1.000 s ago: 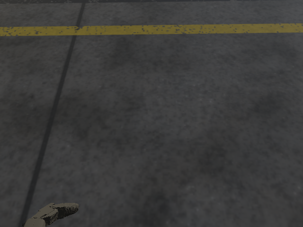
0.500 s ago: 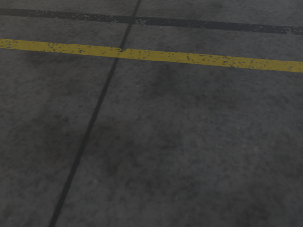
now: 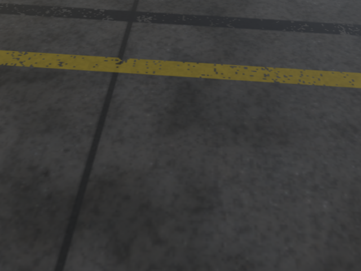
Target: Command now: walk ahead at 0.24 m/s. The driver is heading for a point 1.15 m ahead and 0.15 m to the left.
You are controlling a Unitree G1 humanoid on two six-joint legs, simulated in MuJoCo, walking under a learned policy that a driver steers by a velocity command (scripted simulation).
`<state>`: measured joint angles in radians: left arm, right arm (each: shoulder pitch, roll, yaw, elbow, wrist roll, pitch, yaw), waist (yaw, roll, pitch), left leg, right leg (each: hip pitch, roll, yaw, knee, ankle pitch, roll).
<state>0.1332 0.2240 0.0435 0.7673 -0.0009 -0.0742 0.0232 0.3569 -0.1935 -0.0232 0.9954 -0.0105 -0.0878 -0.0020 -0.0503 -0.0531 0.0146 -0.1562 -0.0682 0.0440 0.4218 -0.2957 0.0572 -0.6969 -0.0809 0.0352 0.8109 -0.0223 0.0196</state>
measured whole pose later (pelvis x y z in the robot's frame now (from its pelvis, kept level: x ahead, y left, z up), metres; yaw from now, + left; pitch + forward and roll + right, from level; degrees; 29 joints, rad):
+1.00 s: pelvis +0.17 +0.01 +0.00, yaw -1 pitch -1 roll +0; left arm 0.11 0.21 0.06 1.04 0.00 0.02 0.04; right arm 0.23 -0.20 -0.03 1.06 0.00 0.00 -0.03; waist -0.01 0.00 0.04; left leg -0.11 -0.01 0.02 0.48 -0.34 0.02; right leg -0.26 -0.01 0.01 0.50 -0.22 0.01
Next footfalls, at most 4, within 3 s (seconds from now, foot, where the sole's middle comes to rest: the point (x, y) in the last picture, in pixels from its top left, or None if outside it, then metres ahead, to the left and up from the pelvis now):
0.12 right None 0.24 -0.11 -0.77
0.38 left None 0.16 0.12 -0.77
2.34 right None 0.31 -0.13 -0.77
2.72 left None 0.41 0.08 -0.77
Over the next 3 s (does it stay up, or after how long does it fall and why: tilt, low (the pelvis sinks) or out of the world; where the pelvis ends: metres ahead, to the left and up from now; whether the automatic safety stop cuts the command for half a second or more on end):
stays up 0.35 -0.04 0.00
